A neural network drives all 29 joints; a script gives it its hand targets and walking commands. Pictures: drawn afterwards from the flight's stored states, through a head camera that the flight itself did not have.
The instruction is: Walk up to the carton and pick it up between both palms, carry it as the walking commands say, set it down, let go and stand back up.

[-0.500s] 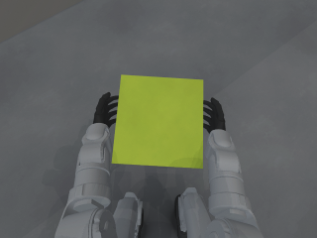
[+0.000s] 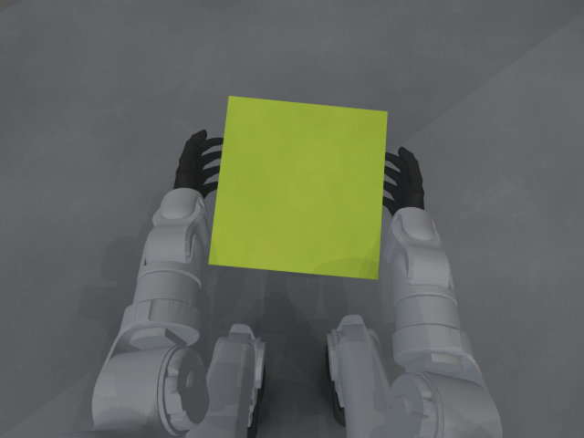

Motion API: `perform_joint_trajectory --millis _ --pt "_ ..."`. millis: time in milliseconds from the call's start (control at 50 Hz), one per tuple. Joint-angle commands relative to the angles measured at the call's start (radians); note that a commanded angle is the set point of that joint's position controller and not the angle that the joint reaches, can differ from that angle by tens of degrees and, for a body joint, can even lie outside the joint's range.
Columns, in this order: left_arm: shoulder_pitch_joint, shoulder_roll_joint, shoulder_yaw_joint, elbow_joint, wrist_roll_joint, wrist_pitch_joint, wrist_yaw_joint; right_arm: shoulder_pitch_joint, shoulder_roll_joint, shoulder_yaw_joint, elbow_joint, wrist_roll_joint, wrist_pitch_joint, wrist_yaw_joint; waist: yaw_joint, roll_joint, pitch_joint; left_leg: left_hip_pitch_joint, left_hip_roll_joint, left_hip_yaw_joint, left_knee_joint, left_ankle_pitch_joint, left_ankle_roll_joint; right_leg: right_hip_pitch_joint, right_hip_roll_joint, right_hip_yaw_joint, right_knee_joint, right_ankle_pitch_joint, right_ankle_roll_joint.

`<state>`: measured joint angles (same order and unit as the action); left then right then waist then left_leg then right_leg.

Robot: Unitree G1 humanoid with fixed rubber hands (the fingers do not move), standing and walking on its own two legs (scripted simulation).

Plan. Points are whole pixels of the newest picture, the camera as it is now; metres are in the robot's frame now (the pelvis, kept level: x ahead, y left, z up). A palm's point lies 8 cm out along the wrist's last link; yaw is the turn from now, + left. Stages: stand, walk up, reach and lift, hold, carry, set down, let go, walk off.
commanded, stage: set down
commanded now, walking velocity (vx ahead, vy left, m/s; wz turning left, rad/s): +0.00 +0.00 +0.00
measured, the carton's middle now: (297, 204) +0.46 -0.01 -0.15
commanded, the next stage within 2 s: none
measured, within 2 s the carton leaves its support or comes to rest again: neither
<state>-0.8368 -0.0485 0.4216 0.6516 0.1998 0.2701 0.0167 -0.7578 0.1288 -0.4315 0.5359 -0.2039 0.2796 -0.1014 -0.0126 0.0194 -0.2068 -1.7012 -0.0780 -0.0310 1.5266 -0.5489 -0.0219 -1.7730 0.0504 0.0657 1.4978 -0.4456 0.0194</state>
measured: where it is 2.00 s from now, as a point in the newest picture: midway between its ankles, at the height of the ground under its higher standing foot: (295, 405)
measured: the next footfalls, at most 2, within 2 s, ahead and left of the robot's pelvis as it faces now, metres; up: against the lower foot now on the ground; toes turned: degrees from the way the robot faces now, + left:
none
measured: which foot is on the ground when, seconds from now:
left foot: down 0.00-1.00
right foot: down 0.00-1.00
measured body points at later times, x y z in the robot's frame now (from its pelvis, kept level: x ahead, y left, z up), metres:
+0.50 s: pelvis -0.02 +0.00 -0.07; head +0.27 -0.02 +0.28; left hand +0.50 +0.13 -0.16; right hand +0.46 -0.16 -0.17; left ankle +0.06 +0.12 -0.54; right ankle +0.09 -0.12 -0.54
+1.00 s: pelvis -0.05 +0.01 -0.12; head +0.32 -0.01 +0.12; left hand +0.52 +0.13 -0.27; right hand +0.48 -0.16 -0.28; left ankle +0.06 +0.12 -0.54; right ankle +0.09 -0.12 -0.54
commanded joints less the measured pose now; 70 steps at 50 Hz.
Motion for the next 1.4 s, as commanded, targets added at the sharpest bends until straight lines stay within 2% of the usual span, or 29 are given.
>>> perform_joint_trajectory --millis 0,120,200,280,300,320,340,400,460,500,520,540,600,620,660,680,720,740,780,820,840,860,920,980,1000,1020,1100,1200,1380 --pt "-0.594 -0.935 -0.561 0.056 -0.114 -0.021 -0.189 -0.678 0.883 0.601 0.03 0.108 -0.021 0.192 0.007 -0.017 -0.927 0.303 -0.105 0.021 -0.138 0.293 0.008 0.655 0.123 -0.059 -0.057 0.31 0.026" --pt "-0.675 -0.907 -0.579 0.016 -0.154 -0.022 -0.199 -0.69 0.885 0.615 0.043 0.098 -0.015 0.169 -0.032 -0.063 -1.01 0.235 -0.108 0.043 -0.061 0.289 0.0 0.682 0.121 -0.084 0.003 0.334 0.034" --pt "-0.676 -0.906 -0.553 0.041 -0.119 -0.007 -0.183 -0.835 0.869 0.621 -0.008 0.161 -0.01 0.18 0.06 0.03 -0.984 0.31 -0.107 0.047 -0.06 0.287 0.005 0.534 0.121 -0.097 0.045 0.273 0.026" --pt "-0.837 -0.899 -0.578 -0.019 -0.15 -0.012 -0.192 -0.767 0.911 0.546 0.114 0.116 0.013 0.175 -0.017 0.019 -1.039 0.216 -0.114 0.075 -0.021 0.221 -0.007 0.656 0.125 -0.062 0.051 0.264 0.026" --pt "-0.783 -0.881 -0.562 0.024 -0.15 -0.008 -0.195 -0.798 0.874 0.556 0.078 0.104 0.006 0.168 -0.035 -0.065 -1.026 0.179 -0.112 0.057 0.005 0.242 -0.005 0.612 0.135 -0.089 0.073 0.294 0.03" --pt "-0.824 -0.83 -0.558 0.02 -0.155 -0.009 -0.2 -0.859 0.84 0.573 0.015 0.126 -0.007 0.159 -0.036 -0.004 -1.057 0.118 -0.106 0.079 0.04 0.238 -0.005 0.662 0.117 -0.063 0.078 0.324 0.034" --pt "-0.751 -0.91 -0.551 0.103 -0.135 0.01 -0.202 -0.845 0.846 0.542 0.054 0.121 -0.003 0.16 -0.025 0.049 -0.951 0.158 -0.109 0.064 -0.001 0.203 0.001 0.583 0.123 -0.093 0.078 0.262 0.033" --pt "-0.851 -0.832 -0.523 0.041 -0.142 -0.005 -0.19 -0.904 0.881 0.589 0.064 0.146 0.007 0.175 0.033 -0.046 -1.019 0.139 -0.119 0.085 0.049 0.24 -0.003 0.607 0.125 -0.075 0.097 0.289 0.039" --pt "-0.814 -0.893 -0.532 0.111 -0.142 0.003 -0.195 -0.848 0.841 0.508 0.096 0.102 0.001 0.178 -0.056 -0.021 -0.947 0.171 -0.104 0.042 0.038 0.248 0.005 0.473 0.124 -0.117 0.119 0.27 0.036" --pt "-0.809 -0.819 -0.511 0.076 -0.12 -0.009 -0.201 -0.974 0.843 0.603 0.004 0.157 -0.006 0.176 0.053 -0.017 -1.018 0.085 -0.112 0.099 0.086 0.264 0.004 0.54 0.121 -0.081 0.143 0.308 0.045" --pt "-0.844 -0.81 -0.538 0.091 -0.151 -0.005 -0.19 -0.936 0.82 0.574 0.067 0.169 -0.003 0.18 0.01 0.012 -0.977 0.085 -0.11 0.082 0.07 0.237 0.003 0.527 0.121 -0.096 0.158 0.312 0.041" --pt "-0.837 -0.853 -0.506 0.095 -0.152 -0.012 -0.191 -0.988 0.836 0.552 0.065 0.122 -0.003 0.169 -0.04 -0.098 -0.92 0.054 -0.112 0.049 0.073 0.245 0.02 0.492 0.12 -0.129 0.167 0.305 0.051" --pt "-0.96 -0.822 -0.548 0.055 -0.16 0.0 -0.183 -0.95 0.818 0.52 0.087 0.134 0.004 0.172 -0.033 0.032 -1.076 0.121 -0.105 0.081 0.11 0.188 -0.008 0.496 0.12 -0.121 0.192 0.252 0.033" --pt "-0.964 -0.833 -0.55 0.014 -0.171 -0.009 -0.189 -0.876 0.808 0.506 0.107 0.107 0.008 0.173 -0.089 -0.042 -1.033 0.079 -0.101 0.055 0.124 0.229 -0.004 0.479 0.122 -0.126 0.207 0.296 0.034" --pt "-0.885 -0.856 -0.561 0.096 -0.171 0.004 -0.183 -1.042 0.73 0.588 -0.032 0.184 -0.013 0.182 -0.018 0.07 -1.137 0.184 -0.099 0.067 0.151 0.278 -0.008 0.425 0.108 -0.121 0.237 0.282 0.028" --pt "-0.917 -0.841 -0.529 0.094 -0.165 0.007 -0.17 -1.077 0.719 0.587 0.011 0.193 -0.011 0.19 0.006 0.05 -1.074 0.172 -0.108 0.067 0.148 0.253 0.0 0.368 0.116 -0.131 0.232 0.244 0.024" --pt "-0.92 -0.829 -0.545 0.103 -0.178 -0.003 -0.182 -1.017 0.768 0.546 0.076 0.152 0.005 0.183 -0.078 -0.047 -1.037 0.077 -0.106 0.07 0.169 0.224 0.003 0.455 0.122 -0.137 0.236 0.274 0.042" --pt "-0.989 -0.775 -0.538 0.051 -0.175 -0.009 -0.183 -1.045 0.773 0.579 0.028 0.19 -0.006 0.187 -0.01 -0.031 -1.047 0.045 -0.103 0.077 0.177 0.227 0.013 0.443 0.113 -0.12 0.247 0.284 0.041" --pt "-0.948 -0.794 -0.523 0.07 -0.16 -0.001 -0.185 -1.025 0.769 0.579 0.073 0.175 0.007 0.186 0.019 -0.063 -1.084 0.05 -0.112 0.078 0.182 0.228 0.002 0.475 0.123 -0.123 0.267 0.279 0.043" --pt "-1.009 -0.802 -0.608 0.072 -0.205 0.001 -0.184 -1.097 0.735 0.575 0.057 0.207 -0.004 0.187 -0.054 0.015 -1.18 0.159 -0.104 0.066 0.183 0.248 -0.003 0.428 0.118 -0.153 0.299 0.278 0.039" --pt "-1.026 -0.742 -0.58 0.047 -0.196 -0.003 -0.174 -1.102 0.718 0.595 0.036 0.215 -0.002 0.184 -0.026 -0.058 -1.229 0.181 -0.09 0.047 0.217 0.257 0.001 0.453 0.113 -0.152 0.312 0.281 0.045" --pt "-1.023 -0.789 -0.579 0.12 -0.198 0.019 -0.172 -1.174 0.695 0.584 0.003 0.243 -0.012 0.183 -0.02 0.073 -1.252 0.196 -0.088 0.091 0.238 0.207 -0.007 0.479 0.113 -0.139 0.309 0.24 0.029" --pt "-1.096 -0.779 -0.606 -0.019 -0.241 0.009 -0.16 -1.241 0.66 0.609 -0.006 0.254 0.003 0.171 -0.031 -0.001 -1.382 0.249 -0.1 0.09 0.276 0.237 -0.012 0.57 0.114 -0.151 0.326 0.248 0.026" --pt "-1.17 -0.687 -0.645 -0.044 -0.267 0.015 -0.16 -1.304 0.58 0.614 -0.062 0.292 -0.002 0.172 -0.033 0.063 -1.423 0.344 -0.077 0.082 0.309 0.203 -0.006 0.605 0.099 -0.139 0.352 0.22 0.017" --pt "-1.226 -0.67 -0.712 -0.18 -0.305 0.001 -0.153 -1.336 0.6 0.698 -0.172 0.344 -0.007 0.162 -0.072 0.006 -1.623 0.435 -0.073 0.077 0.347 0.376 -0.002 0.732 0.092 -0.167 0.4 0.407 0.043" --pt "-1.267 -0.704 -0.77 -0.237 -0.341 0.0 -0.139 -1.387 0.596 0.755 -0.269 0.388 -0.02 0.153 -0.035 0.045 -1.716 0.482 -0.083 0.105 0.349 0.429 -0.008 0.797 0.097 -0.151 0.402 0.481 0.028" --pt "-1.269 -0.625 -0.676 -0.035 -0.286 -0.003 -0.143 -1.191 0.702 0.577 0.151 0.288 0.018 0.172 -0.008 -0.017 -1.185 0.254 -0.07 0.057 0.307 0.214 0.019 0.518 0.097 -0.154 0.41 0.256 0.033" --pt "-1.177 -0.685 -0.593 0.141 -0.252 -0.004 -0.186 -1.426 0.613 0.618 0.013 0.327 -0.031 0.184 0.026 0.008 -1.131 0.154 -0.072 0.095 0.373 0.186 0.025 0.508 0.082 -0.141 0.436 0.256 0.031" --pt "-1.276 -0.666 -0.543 0.229 -0.256 -0.027 -0.206 -1.328 0.638 0.48 0.272 0.282 -0.029 0.209 -0.044 0.05 -0.896 0.058 -0.064 0.072 0.387 0.115 0.028 0.342 0.075 -0.184 0.492 0.177 0.025"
